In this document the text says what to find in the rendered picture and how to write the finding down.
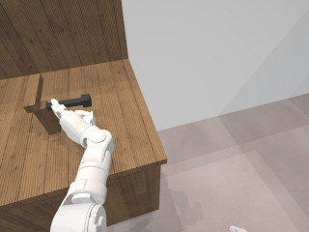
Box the robot left upper arm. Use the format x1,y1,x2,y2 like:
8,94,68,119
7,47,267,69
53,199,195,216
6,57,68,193
50,202,107,232

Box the tap lever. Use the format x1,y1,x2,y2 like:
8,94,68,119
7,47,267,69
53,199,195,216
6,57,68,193
46,94,92,111

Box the left robot hand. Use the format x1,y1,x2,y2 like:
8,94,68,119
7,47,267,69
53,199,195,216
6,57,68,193
51,99,96,145

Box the counter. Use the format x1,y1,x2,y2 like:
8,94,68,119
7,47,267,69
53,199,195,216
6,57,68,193
0,0,168,232

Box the left robot forearm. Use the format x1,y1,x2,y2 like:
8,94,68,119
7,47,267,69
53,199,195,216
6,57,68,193
50,126,115,232

